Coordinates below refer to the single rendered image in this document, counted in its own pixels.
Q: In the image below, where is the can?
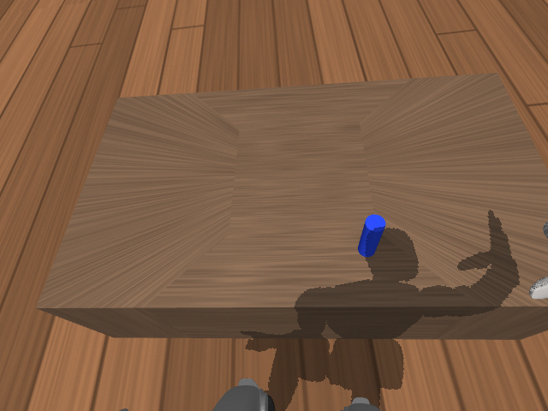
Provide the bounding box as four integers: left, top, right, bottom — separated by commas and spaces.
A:
358, 214, 385, 257

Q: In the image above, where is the right robot hand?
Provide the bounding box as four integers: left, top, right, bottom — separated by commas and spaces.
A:
529, 222, 548, 299

